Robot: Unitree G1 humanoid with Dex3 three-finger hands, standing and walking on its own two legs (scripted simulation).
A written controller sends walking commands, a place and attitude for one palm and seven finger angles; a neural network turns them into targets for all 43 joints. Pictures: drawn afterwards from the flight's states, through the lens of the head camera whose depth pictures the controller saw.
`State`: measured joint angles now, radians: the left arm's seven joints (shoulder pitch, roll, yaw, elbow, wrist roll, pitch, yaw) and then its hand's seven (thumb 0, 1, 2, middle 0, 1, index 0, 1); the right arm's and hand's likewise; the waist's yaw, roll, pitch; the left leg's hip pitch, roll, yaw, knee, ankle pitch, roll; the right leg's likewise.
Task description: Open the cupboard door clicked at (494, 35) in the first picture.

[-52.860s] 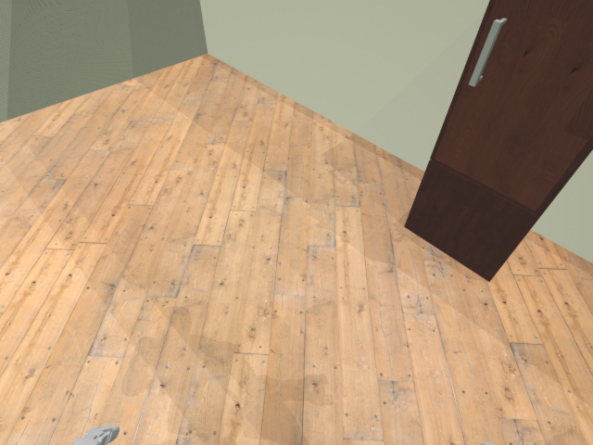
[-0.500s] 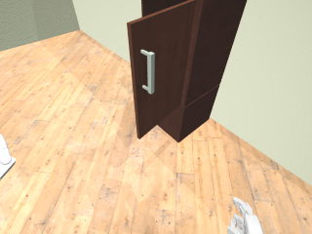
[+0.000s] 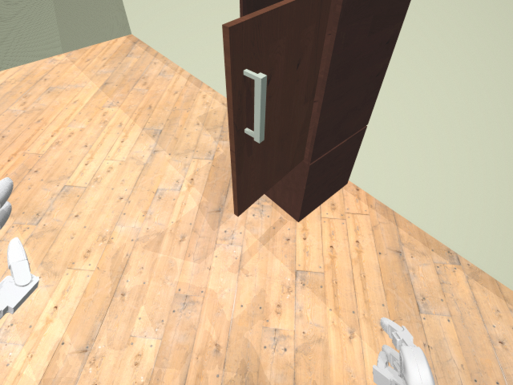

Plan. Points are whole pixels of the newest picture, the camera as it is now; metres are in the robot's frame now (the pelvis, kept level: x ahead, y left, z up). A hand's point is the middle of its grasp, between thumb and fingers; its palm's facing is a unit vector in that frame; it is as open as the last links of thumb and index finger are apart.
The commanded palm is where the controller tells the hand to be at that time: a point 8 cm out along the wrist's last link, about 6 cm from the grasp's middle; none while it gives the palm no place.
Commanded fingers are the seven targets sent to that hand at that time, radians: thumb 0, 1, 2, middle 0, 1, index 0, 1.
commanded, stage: stop stepping back and stand still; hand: left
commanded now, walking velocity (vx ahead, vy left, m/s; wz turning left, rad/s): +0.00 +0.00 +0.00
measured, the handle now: (253, 107) +0.69 +0.04 +0.06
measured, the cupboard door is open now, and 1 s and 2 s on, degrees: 97 97 97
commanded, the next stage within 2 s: let the arm hang, fingers relaxed in 0.38 s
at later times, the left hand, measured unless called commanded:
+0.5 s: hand (23, 308) +0.17 +0.27 +0.14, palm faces +0.41 -0.78 -0.47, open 7.4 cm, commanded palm none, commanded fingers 0.00 0.90 0.90 -0.20 -0.30 -0.20 -0.30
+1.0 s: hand out of the picture -0.04 +0.19 -0.17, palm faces +0.05 -0.97 -0.23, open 7.2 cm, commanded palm none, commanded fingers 0.00 0.90 0.90 -0.20 -0.30 -0.20 -0.30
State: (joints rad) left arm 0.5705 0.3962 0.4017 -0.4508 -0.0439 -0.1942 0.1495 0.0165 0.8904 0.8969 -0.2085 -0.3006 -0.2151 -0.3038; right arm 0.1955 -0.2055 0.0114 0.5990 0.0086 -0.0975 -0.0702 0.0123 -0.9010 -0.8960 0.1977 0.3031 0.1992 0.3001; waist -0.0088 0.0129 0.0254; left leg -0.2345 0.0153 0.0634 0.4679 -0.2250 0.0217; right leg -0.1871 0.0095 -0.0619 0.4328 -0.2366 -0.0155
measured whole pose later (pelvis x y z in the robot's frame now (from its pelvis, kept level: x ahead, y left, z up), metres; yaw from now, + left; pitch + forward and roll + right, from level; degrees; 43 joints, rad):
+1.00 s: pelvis -0.02 -0.01 +0.00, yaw +3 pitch -1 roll -1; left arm 0.29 0.21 0.01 1.06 0.01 0.02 0.01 0.00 0.95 0.90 -0.20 -0.30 -0.21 -0.30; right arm 0.30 -0.19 0.00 1.07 -0.02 0.04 -0.01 0.01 -0.90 -0.90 0.20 0.30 0.20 0.30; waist 0.00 0.01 0.08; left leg -0.27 0.00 0.02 0.47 -0.18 0.02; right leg -0.21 0.00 -0.11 0.45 -0.22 -0.03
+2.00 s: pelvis +0.01 -0.02 +0.01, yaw +1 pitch -2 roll +0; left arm 0.19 0.24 0.02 1.16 0.01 -0.01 0.02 0.01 0.91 0.90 -0.20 -0.30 -0.20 -0.30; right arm 0.17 -0.24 0.00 1.15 -0.02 0.00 -0.02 0.00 -0.90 -0.90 0.20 0.30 0.20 0.30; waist 0.00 0.03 0.07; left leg -0.14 0.01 0.04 0.34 -0.17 0.00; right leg -0.10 0.02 -0.08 0.34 -0.21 -0.04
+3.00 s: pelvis +0.03 -0.04 +0.01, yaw +0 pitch -2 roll +0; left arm 0.13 0.28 0.01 1.14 0.01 -0.02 0.02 0.01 0.91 0.90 -0.20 -0.30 -0.21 -0.30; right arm 0.14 -0.30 0.00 1.14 -0.01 0.00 -0.02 0.00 -0.90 -0.90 0.20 0.30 0.20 0.30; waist -0.01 0.02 0.06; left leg -0.09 0.04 0.05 0.30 -0.18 -0.03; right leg -0.06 0.04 -0.08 0.29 -0.21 -0.06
